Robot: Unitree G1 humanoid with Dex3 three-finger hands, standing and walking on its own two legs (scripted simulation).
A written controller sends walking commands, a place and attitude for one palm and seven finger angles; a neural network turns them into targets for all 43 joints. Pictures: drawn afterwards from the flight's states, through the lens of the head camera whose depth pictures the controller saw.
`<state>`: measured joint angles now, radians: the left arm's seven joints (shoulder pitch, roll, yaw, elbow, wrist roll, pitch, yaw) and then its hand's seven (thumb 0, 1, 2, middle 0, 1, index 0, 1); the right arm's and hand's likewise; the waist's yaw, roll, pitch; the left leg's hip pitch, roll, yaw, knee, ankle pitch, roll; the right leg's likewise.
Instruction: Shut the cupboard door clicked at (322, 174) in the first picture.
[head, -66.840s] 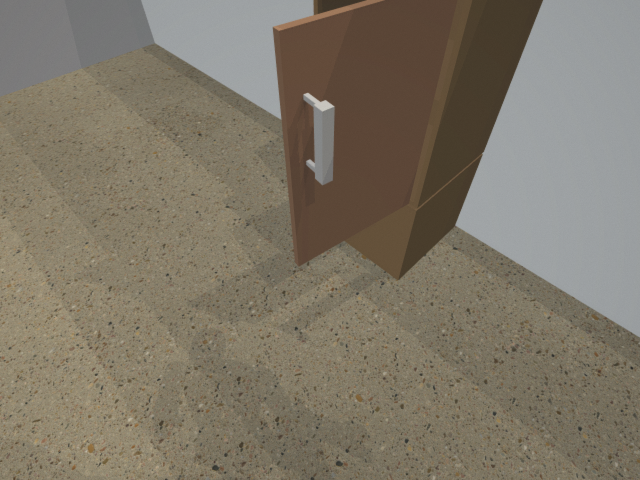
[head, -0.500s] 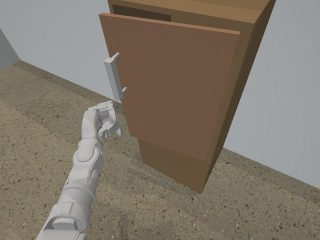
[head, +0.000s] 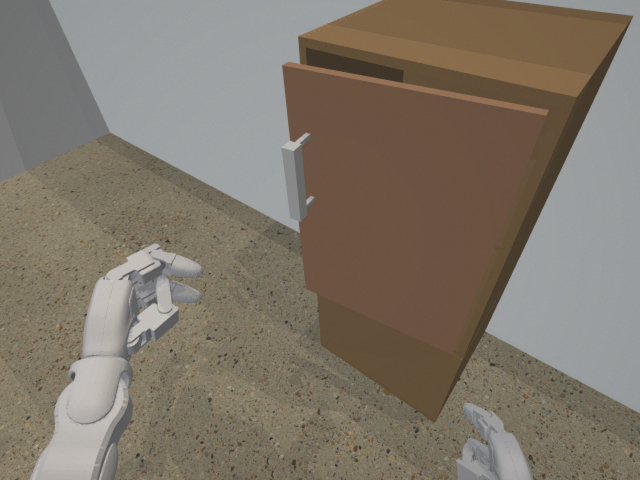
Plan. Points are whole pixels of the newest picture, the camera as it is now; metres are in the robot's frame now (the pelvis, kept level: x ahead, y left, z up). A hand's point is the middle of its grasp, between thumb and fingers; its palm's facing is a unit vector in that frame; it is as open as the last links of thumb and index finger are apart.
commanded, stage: draw the hand back to the body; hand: left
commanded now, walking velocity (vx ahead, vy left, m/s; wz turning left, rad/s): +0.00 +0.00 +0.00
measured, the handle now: (301, 177) +0.63 +0.11 +0.05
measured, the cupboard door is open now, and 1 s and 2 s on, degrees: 8 8 8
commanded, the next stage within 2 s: step back with the hand held close in 0.68 s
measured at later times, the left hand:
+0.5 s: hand (58, 352) +0.18 +0.28 +0.15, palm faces +0.49 -0.78 -0.39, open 7.2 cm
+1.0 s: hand (86, 345) +0.20 +0.26 +0.15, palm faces +0.41 -0.79 -0.45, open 7.4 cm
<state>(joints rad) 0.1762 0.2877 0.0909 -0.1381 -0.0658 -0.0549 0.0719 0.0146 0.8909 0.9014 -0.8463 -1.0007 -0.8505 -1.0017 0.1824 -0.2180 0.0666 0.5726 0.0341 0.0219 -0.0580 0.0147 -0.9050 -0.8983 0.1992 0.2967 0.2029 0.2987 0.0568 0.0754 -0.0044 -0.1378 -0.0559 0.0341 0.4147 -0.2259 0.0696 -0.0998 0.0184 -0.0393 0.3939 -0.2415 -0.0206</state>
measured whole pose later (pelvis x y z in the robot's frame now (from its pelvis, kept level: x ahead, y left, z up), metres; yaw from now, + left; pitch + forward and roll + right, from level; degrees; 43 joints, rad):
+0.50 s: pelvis +0.00 +0.01 +0.00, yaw +1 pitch -3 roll -1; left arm 0.45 0.33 0.33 -0.35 -0.07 -0.07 0.11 0.01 0.89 0.90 -0.25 -0.35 -0.25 -0.35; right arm 0.20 -0.26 0.01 0.62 0.02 -0.04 -0.06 0.02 -0.91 -0.90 0.20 0.30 0.20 0.30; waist 0.08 0.08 -0.01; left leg -0.13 -0.07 0.02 0.41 -0.23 0.08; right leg -0.08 0.01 -0.05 0.38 -0.24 -0.01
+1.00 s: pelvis +0.00 +0.00 +0.00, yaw -1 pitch +0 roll -2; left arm 0.50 0.36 0.36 -0.36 -0.07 -0.14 0.11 0.01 0.89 0.90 -0.20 -0.30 -0.21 -0.30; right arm 0.20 -0.26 0.00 0.61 0.03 -0.01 -0.07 0.02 -0.90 -0.90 0.20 0.30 0.20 0.30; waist 0.03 0.09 -0.02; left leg -0.24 -0.03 0.03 0.49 -0.25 0.06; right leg -0.18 0.04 -0.04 0.41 -0.23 -0.03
